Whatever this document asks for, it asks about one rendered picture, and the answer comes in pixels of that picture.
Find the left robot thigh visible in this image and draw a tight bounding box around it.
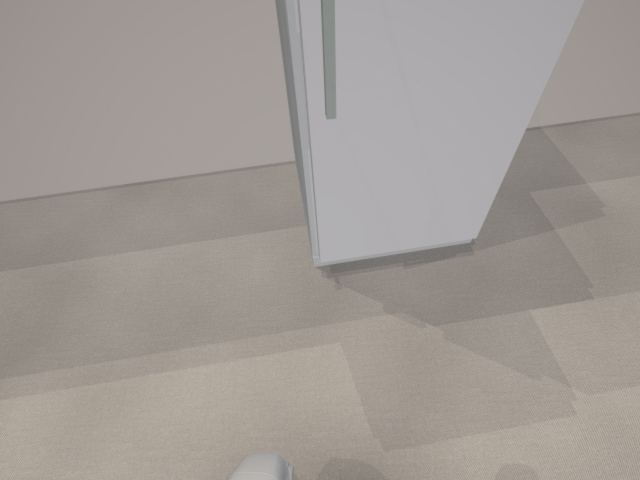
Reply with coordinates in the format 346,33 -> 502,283
227,451 -> 294,480

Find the fridge door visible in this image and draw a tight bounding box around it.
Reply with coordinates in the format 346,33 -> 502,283
297,0 -> 584,263

